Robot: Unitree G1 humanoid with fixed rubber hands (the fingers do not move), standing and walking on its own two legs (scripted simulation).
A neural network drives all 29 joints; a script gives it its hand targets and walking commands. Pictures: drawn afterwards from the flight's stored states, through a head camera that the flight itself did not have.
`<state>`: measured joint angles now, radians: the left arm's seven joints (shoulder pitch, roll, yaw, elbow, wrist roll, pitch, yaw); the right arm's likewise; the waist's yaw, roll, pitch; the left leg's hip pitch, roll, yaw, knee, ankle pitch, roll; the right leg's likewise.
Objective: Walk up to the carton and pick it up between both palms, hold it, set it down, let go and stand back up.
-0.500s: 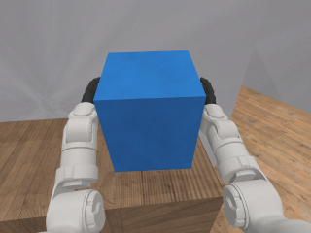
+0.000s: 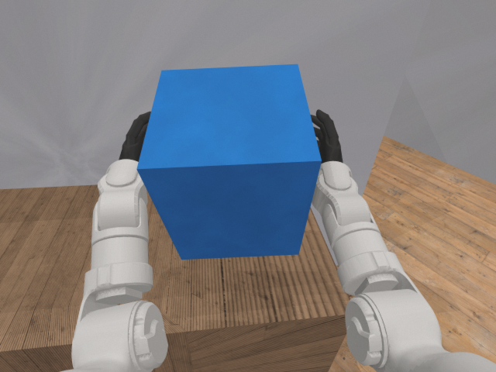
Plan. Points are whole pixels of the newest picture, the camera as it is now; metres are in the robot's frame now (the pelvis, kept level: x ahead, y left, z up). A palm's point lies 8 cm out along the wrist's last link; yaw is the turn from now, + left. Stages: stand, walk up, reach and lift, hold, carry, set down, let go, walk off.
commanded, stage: set down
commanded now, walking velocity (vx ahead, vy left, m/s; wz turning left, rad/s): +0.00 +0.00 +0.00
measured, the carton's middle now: (235, 169) +0.38 +0.02 +0.19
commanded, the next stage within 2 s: none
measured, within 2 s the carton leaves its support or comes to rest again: neither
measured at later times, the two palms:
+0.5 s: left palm (145, 186) +0.39 +0.17 +0.15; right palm (318, 186) +0.38 -0.13 +0.15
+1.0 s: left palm (151, 192) +0.41 +0.17 +0.12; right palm (316, 191) +0.39 -0.14 +0.13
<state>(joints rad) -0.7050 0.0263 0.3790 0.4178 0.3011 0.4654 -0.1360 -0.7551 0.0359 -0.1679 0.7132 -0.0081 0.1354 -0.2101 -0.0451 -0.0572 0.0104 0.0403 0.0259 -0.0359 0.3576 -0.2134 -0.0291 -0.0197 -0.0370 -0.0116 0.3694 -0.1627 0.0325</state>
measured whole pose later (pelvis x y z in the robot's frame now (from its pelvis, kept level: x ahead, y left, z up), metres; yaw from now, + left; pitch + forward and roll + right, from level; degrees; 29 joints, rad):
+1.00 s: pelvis +0.03 +0.01 +0.00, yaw +0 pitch -9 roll +0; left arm -0.60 0.01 0.34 0.53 0.31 0.20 -0.13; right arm -0.59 0.07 -0.18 0.72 -0.09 -0.12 -0.22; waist -0.04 -0.08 0.13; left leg 0.06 0.02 -0.03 0.34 -0.24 -0.03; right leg 0.01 -0.04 -0.01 0.33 -0.18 0.03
